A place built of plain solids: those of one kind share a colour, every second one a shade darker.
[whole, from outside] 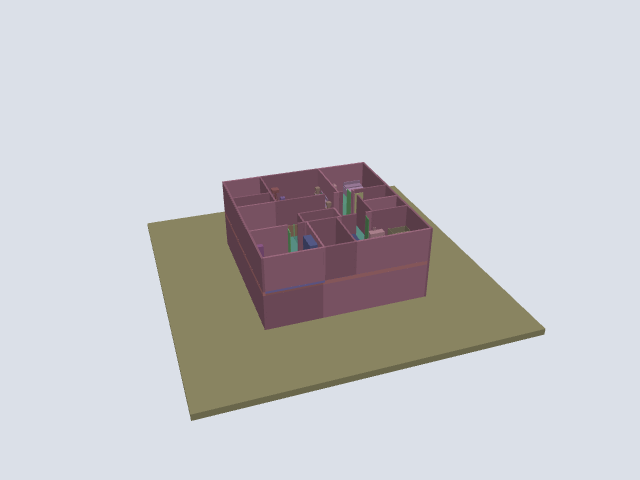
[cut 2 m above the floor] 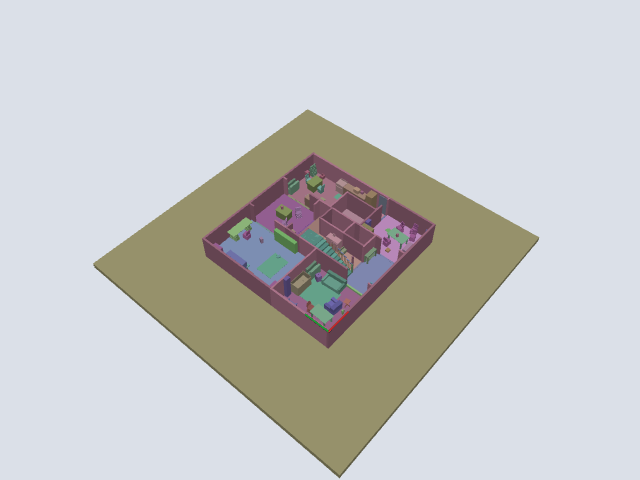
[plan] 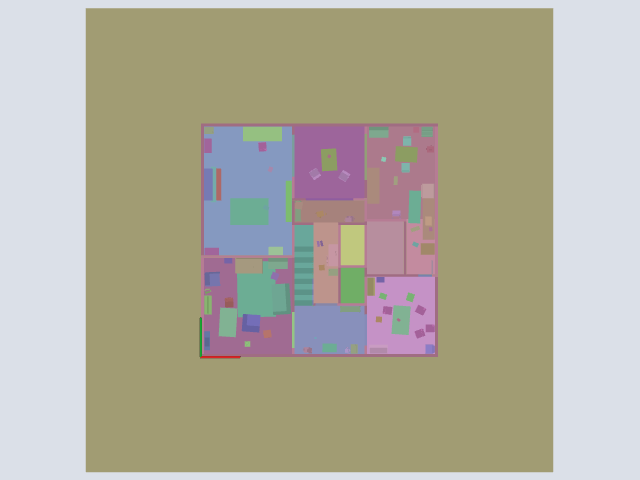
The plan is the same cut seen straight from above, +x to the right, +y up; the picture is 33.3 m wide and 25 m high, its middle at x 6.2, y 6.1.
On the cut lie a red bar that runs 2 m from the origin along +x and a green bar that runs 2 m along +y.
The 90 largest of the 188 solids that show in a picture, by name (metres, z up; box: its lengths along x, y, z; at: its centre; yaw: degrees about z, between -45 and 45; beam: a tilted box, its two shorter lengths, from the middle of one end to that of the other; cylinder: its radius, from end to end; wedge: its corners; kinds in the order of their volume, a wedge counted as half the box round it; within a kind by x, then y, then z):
{
 "under_1": {"box": [24.35, 24.17, 0.5], "at": [6.17, 6.08, -0.65]},
 "wall_1": {"box": [0.16, 2.85, 2.58], "at": [0.08, 1.58, 4.09]},
 "wall_2": {"box": [0.16, 5.01, 2.8], "at": [0.08, 2.67, 1.1]},
 "wall_3": {"box": [0.16, 4.83, 2.58], "at": [0.08, 5.55, 4.09]},
 "wall_4": {"box": [0.16, 6.71, 2.8], "at": [0.08, 8.65, 1.1]},
 "wall_5": {"box": [0.16, 3.91, 2.58], "at": [0.08, 10.05, 4.09]},
 "wall_6": {"box": [4.87, 0.13, 2.58], "at": [2.44, 3.08, 4.09]},
 "wall_7": {"box": [4.87, 0.13, 2.8], "at": [2.44, 5.24, 1.1]},
 "wall_8": {"box": [4.87, 0.13, 2.58], "at": [2.44, 8.04, 4.09]},
 "wall_9": {"box": [0.13, 2.85, 2.58], "at": [3.19, 1.58, 4.09]},
 "wall_10": {"box": [0.13, 2.85, 2.58], "at": [4.8, 1.58, 4.09]},
 "wall_11": {"box": [0.13, 2.82, 2.8], "at": [4.8, 3.76, 1.1]},
 "wall_12": {"box": [0.13, 3.8, 2.58], "at": [4.8, 5.04, 4.09]},
 "wall_13": {"box": [0.13, 1.58, 2.8], "at": [4.8, 6.09, 1.1]},
 "wall_14": {"box": [0.13, 1.14, 2.8], "at": [4.8, 7.58, 1.1]},
 "wall_15": {"box": [0.13, 2.68, 2.58], "at": [4.8, 10.67, 4.09]},
 "wall_16": {"box": [1.12, 0.13, 2.8], "at": [5.3, 6.95, 1.1]},
 "wall_17": {"box": [12.35, 0.16, 5.69], "at": [6.17, 0.08, 2.54]},
 "wall_18": {"box": [12.35, 0.16, 5.69], "at": [6.17, 12.09, 2.54]},
 "wall_19": {"box": [0.13, 2.68, 2.58], "at": [6.82, 10.67, 4.09]},
 "wall_20": {"box": [2.91, 0.13, 2.58], "at": [7.2, 9.27, 4.09]},
 "wall_21": {"box": [0.13, 1.84, 2.8], "at": [7.21, 3.73, 1.1]},
 "wall_22": {"box": [0.13, 2.61, 2.58], "at": [7.21, 5.45, 4.09]},
 "wall_23": {"box": [0.13, 2.1, 2.8], "at": [7.21, 5.83, 1.1]},
 "wall_24": {"box": [1.55, 0.13, 2.8], "at": [7.88, 2.75, 1.1]},
 "wall_25": {"box": [1.5, 0.13, 2.58], "at": [7.9, 4.08, 4.09]},
 "wall_26": {"box": [1.5, 0.13, 2.8], "at": [7.9, 4.71, 1.1]},
 "wall_27": {"box": [1.5, 0.13, 2.58], "at": [7.9, 6.82, 4.09]},
 "wall_28": {"box": [1.5, 0.13, 2.8], "at": [7.9, 6.95, 1.1]},
 "wall_29": {"box": [0.13, 2.71, 2.58], "at": [8.59, 1.51, 4.09]},
 "wall_30": {"box": [0.13, 1.37, 2.8], "at": [8.59, 3.5, 1.1]},
 "wall_31": {"box": [0.13, 2.1, 2.58], "at": [8.59, 5.38, 4.09]},
 "wall_32": {"box": [0.13, 2.1, 2.8], "at": [8.59, 5.83, 1.1]},
 "wall_33": {"box": [0.13, 2.68, 2.58], "at": [8.59, 10.67, 4.09]},
 "wall_34": {"box": [2.18, 0.13, 2.8], "at": [9.61, 7.12, 1.1]},
 "wall_35": {"box": [2.8, 0.13, 2.8], "at": [9.92, 4.25, 1.1]},
 "wall_36": {"box": [3.83, 0.13, 2.58], "at": [10.44, 4.26, 4.09]},
 "wall_37": {"box": [3.83, 0.13, 2.58], "at": [10.44, 6.5, 4.09]},
 "wall_38": {"box": [0.13, 2.75, 2.8], "at": [10.63, 5.68, 1.1]},
 "wall_39": {"box": [0.16, 4.02, 2.8], "at": [12.27, 2.17, 1.1]},
 "wall_40": {"box": [0.16, 4.04, 2.58], "at": [12.27, 2.18, 4.09]},
 "wall_41": {"box": [0.16, 2.1, 2.58], "at": [12.27, 5.38, 4.09]},
 "wall_42": {"box": [0.16, 7.7, 2.8], "at": [12.27, 8.16, 1.1]},
 "wall_43": {"box": [0.16, 5.45, 2.58], "at": [12.27, 9.29, 4.09]},
 "stair_1": {"box": [0.99, 4.2, 0.48], "at": [5.36, 4.78, -0.06]},
 "stair_2": {"box": [0.99, 3.92, 0.65], "at": [5.36, 4.92, 0.03]},
 "stair_3": {"box": [0.99, 3.64, 0.83], "at": [5.36, 5.06, 0.11]},
 "stair_4": {"box": [0.99, 3.36, 1.0], "at": [5.36, 5.2, 0.2]},
 "stair_5": {"box": [0.99, 3.08, 1.18], "at": [5.36, 5.34, 0.29]},
 "stair_6": {"box": [0.99, 2.8, 1.35], "at": [5.36, 5.48, 0.38]},
 "stair_7": {"box": [0.99, 2.52, 1.53], "at": [5.36, 5.62, 0.46]},
 "stair_8": {"box": [0.99, 2.24, 1.7], "at": [5.36, 5.76, 0.55]},
 "stair_9": {"box": [0.99, 1.96, 1.88], "at": [5.36, 5.9, 0.64]},
 "stair_10": {"box": [0.99, 1.68, 2.05], "at": [5.36, 6.04, 0.73]},
 "stair_11": {"box": [0.99, 1.4, 2.23], "at": [5.36, 6.18, 0.81]},
 "stair_12": {"box": [0.99, 1.12, 2.4], "at": [5.36, 6.32, 0.9]},
 "stair_13": {"box": [0.99, 0.84, 2.58], "at": [5.36, 6.46, 0.99]},
 "stair_14": {"box": [0.99, 0.56, 2.75], "at": [5.36, 6.6, 1.08]},
 "floor_family_1": {"box": [4.58, 6.71, 0.68], "at": [2.45, 8.65, -0.34]},
 "floor_kitchen_1": {"box": [3.54, 4.82, 0.68], "at": [10.42, 9.6, -0.34]},
 "floor_kitchen_2": {"box": [1.49, 2.88, 0.68], "at": [11.45, 5.75, -0.34]},
 "floor_living_1": {"box": [4.58, 5.01, 0.5], "at": [2.45, 2.67, -0.43]},
 "floor_dining_1": {"box": [3.54, 4.02, 0.68], "at": [10.42, 2.17, -0.34]},
 "floor_nook_1": {"box": [3.65, 3.73, 0.68], "at": [6.7, 10.14, -0.34]},
 "floor_hall_1": {"box": [1.29, 4.2, 0.68], "at": [6.5, 4.91, -0.34]},
 "floor_hall_2": {"box": [3.65, 1.14, 0.68], "at": [6.7, 7.58, -0.34]},
 "floor_foyer_1": {"box": [3.65, 2.52, 0.68], "at": [6.7, 1.42, -0.34]},
 "floor_pantry_1": {"box": [1.92, 2.75, 0.68], "at": [9.61, 5.68, -0.34]},
 "upper_floor_bedroom_1": {"box": [4.58, 3.91, 0.16], "at": [2.45, 10.05, 2.72]},
 "fixture_breast_family_1": {"box": [0.45, 1.67, 2.55], "at": [0.39, 8.99, 1.23]},
 "upper_floor_landing_1": {"box": [3.65, 2.32, 0.16], "at": [6.7, 8.04, 2.72]},
 "upper_floor_landing_2": {"box": [2.66, 1.33, 0.16], "at": [7.19, 3.35, 2.72]},
 "fixture_wardrobe_bedroom_1": {"box": [1.49, 0.57, 2.2], "at": [10.42, 3.92, 3.85]},
 "floor_powder_1": {"box": [1.24, 2.1, 0.68], "at": [7.9, 5.83, -0.34]},
 "floor_coats_1": {"box": [1.24, 1.84, 0.68], "at": [7.9, 3.73, -0.34]},
 "double_bed_1": {"box": [2.11, 1.55, 0.4], "at": [1.22, 11.01, 3.3]},
 "flat_shelf_1": {"box": [0.39, 0.76, 1.46], "at": [0.36, 11.01, 0.73]},
 "flat_shelf_2": {"box": [0.76, 0.39, 1.46], "at": [0.56, 5.5, 0.73]},
 "flat_shelf_3": {"box": [0.39, 0.76, 1.46], "at": [8.86, 0.6, 3.53]},
 "chest_drawers_1": {"box": [0.5, 1.15, 0.99], "at": [6.89, 5.3, 0.5]},
 "chest_drawers_2": {"box": [0.5, 1.14, 1.0], "at": [8.91, 9.52, 3.3]},
 "kitchen_table_1": {"box": [0.71, 1.06, 0.72], "at": [6.67, 10.28, 0.36], "yaw": 3.2},
 "kitchen_table_2": {"box": [1.06, 0.71, 0.72], "at": [10.7, 10.56, 0.36], "yaw": -3.3},
 "counter_run_1": {"box": [0.61, 2.16, 0.78], "at": [11.88, 7.19, 0.49]},
 "bookcase_1": {"box": [0.31, 2.14, 1.15], "at": [4.57, 8.11, 0.57]},
 "fridge_flat_1": {"box": [0.73, 0.6, 1.66], "at": [11.81, 5.63, 0.83]},
 "wall_band_1": {"box": [12.35, 0.16, 0.31], "at": [6.17, 0.08, 2.65]},
 "sofa_1": {"box": [0.93, 1.6, 0.34], "at": [4.17, 3.02, 0.1], "yaw": 3.5},
 "rug_1": {"box": [2.0, 2.9, 0.08], "at": [2.89, 3.54, -0.21], "yaw": 0.9},
 "range_cooker_1": {"box": [0.65, 0.76, 0.94], "at": [11.86, 8.65, 0.47]}
}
